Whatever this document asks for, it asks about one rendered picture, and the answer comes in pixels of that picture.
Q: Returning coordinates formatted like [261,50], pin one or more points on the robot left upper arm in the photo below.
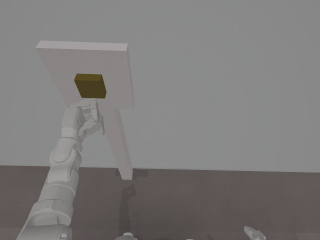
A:
[47,232]

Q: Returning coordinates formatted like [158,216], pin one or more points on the robot left shin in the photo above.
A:
[127,234]

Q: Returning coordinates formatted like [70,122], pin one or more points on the button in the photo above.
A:
[90,85]

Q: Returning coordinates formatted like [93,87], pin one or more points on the right robot hand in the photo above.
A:
[254,234]

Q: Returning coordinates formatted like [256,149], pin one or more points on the panel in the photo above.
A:
[64,59]

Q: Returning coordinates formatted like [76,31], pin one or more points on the robot left forearm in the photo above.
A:
[55,203]

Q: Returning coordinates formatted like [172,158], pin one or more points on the left robot hand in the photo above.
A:
[75,125]

